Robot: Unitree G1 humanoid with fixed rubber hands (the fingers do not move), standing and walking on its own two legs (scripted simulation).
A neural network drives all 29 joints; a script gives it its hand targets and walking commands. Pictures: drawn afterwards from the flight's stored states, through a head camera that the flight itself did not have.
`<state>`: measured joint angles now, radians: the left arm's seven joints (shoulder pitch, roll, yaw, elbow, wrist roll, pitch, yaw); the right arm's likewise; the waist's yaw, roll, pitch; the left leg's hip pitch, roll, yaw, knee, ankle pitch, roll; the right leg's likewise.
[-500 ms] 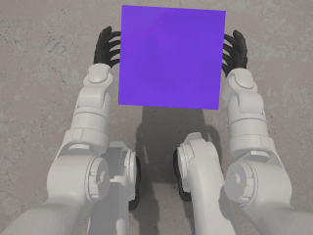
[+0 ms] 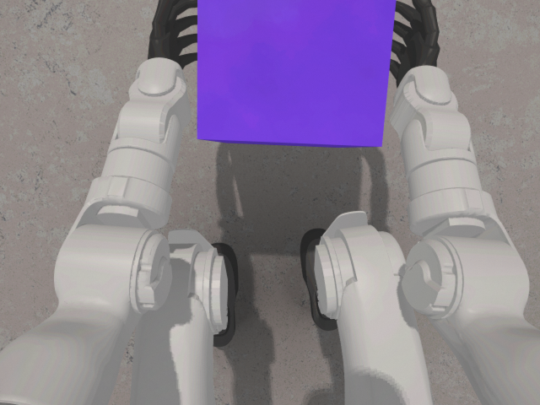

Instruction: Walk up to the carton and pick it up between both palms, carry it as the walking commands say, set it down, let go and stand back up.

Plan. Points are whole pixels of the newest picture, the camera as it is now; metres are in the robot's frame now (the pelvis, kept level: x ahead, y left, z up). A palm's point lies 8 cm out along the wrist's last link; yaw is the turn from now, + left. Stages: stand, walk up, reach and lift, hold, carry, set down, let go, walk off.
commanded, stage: set down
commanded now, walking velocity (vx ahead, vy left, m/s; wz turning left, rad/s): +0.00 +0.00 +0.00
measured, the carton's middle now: (288, 74) +0.52 -0.06 -0.22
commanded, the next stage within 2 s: none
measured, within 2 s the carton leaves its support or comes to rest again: rests again in 1.06 s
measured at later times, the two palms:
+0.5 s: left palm (173, 62) +0.53 +0.09 -0.16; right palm (414, 70) +0.50 -0.21 -0.15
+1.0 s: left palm (173, 60) +0.54 +0.09 -0.17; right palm (411, 68) +0.50 -0.21 -0.15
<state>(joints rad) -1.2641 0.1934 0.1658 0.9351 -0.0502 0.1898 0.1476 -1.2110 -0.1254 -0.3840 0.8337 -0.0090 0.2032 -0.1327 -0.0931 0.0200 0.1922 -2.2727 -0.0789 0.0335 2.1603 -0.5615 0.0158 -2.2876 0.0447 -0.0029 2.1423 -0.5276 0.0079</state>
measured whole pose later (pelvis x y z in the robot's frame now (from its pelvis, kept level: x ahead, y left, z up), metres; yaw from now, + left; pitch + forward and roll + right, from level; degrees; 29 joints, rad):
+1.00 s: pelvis +0.00 +0.00 -0.02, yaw +0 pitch +36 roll -1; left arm -1.36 0.22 0.17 1.09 -0.02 0.16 0.12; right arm -1.28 -0.17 -0.40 0.97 -0.01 0.16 -0.06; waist -0.11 0.01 0.25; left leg -2.30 -0.09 0.03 2.25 -0.57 0.03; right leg -2.30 0.04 -0.01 2.22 -0.55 0.02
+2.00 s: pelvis +0.00 +0.00 -0.01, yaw -1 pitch +35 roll -1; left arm -1.33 0.33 0.01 1.10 -0.17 0.03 0.12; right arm -1.25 -0.26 -0.21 1.10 0.16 -0.01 -0.12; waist -0.08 -0.01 0.34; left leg -2.25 -0.09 0.02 2.23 -0.59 0.00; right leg -2.26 0.05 -0.02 2.20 -0.55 0.01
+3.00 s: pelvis +0.00 +0.00 +0.14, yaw +0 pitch +39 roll +1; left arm -1.15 0.31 0.16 0.86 -0.07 0.19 0.05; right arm -1.06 -0.24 -0.26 0.78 0.10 0.17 -0.09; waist -0.10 0.01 0.10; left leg -1.88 -0.08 0.01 1.69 -0.49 0.01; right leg -1.90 0.06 0.03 1.68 -0.46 0.01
